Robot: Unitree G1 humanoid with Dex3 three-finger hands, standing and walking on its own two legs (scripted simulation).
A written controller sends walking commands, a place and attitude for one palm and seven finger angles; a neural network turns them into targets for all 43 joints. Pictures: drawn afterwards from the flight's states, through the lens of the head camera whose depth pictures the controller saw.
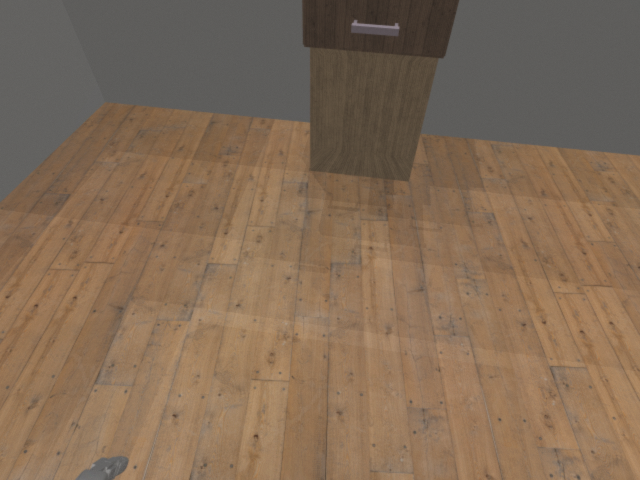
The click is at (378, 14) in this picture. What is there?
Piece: drawer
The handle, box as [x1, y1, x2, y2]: [351, 20, 398, 35]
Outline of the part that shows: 351,25 351,32 387,35 398,34 397,23 395,23 394,26 360,24 357,23 356,20 354,20 354,22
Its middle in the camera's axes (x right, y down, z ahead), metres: +0.16 -0.63 +1.15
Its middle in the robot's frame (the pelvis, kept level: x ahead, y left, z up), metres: +1.30 -0.10 +0.05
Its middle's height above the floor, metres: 0.81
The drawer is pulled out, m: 0.28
